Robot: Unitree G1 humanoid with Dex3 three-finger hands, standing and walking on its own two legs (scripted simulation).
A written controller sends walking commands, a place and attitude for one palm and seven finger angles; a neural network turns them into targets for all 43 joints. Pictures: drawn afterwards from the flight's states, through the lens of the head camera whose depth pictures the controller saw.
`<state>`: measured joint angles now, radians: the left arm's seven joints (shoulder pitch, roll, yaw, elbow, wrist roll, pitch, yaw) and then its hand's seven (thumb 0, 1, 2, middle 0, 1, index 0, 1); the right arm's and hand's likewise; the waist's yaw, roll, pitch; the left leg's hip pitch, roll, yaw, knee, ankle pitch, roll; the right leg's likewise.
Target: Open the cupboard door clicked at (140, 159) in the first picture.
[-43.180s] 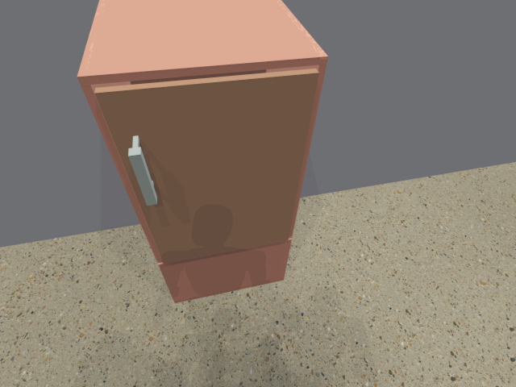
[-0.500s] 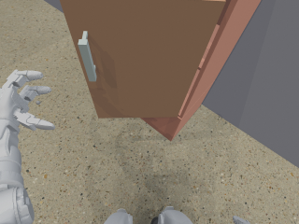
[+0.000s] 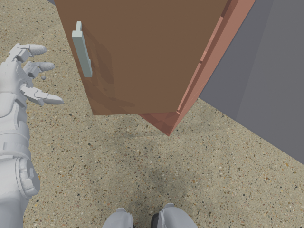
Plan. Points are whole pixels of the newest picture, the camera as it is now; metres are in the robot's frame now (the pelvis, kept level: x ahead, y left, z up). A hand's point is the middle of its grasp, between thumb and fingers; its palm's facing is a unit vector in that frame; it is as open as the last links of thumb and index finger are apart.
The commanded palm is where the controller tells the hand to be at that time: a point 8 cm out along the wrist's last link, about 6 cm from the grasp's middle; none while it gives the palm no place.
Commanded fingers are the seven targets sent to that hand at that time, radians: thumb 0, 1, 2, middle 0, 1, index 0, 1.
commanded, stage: move the hooked fingers beside the handle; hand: left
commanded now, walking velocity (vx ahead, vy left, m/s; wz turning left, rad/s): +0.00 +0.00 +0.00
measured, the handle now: (84, 51) +0.57 +0.18 +0.07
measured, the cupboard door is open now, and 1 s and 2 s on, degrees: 43 43 43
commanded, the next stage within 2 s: slide the fingers in behind the handle in 1.06 s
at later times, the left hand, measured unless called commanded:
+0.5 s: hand (54, 68) +0.50 +0.24 +0.07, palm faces +0.09 -1.00 +0.00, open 14.0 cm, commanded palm +0.48 +0.28 +0.06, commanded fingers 0.00 -0.50 0.30 -0.30 -1.20 -0.30 -1.20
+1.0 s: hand (47, 73) +0.49 +0.26 +0.06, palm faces +0.10 -1.00 +0.00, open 14.0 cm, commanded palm +0.48 +0.29 +0.06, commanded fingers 0.00 -0.50 0.30 -0.30 -1.20 -0.30 -1.20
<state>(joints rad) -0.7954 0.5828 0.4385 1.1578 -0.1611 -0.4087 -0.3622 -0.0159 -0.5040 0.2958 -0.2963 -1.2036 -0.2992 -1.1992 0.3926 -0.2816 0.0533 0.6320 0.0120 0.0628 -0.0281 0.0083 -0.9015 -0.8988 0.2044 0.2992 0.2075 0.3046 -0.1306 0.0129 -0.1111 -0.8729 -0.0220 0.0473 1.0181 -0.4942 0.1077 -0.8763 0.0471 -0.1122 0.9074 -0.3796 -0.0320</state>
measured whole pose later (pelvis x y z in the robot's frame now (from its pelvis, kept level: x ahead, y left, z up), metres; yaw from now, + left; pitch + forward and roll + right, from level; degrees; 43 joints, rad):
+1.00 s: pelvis +0.00 -0.01 -0.01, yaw -1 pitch +22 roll -5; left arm -0.86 0.66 0.48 1.20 -0.12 -0.42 -0.35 -0.02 -0.50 0.30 -0.30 -1.20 -0.30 -1.20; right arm 0.38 -0.30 0.06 0.59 0.00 0.09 -0.02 0.01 -0.90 -0.90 0.20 0.30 0.21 0.30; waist -0.17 0.00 -0.10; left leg -0.94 0.00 0.03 1.06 -0.51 0.10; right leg -0.94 0.07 -0.12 0.92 -0.38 -0.05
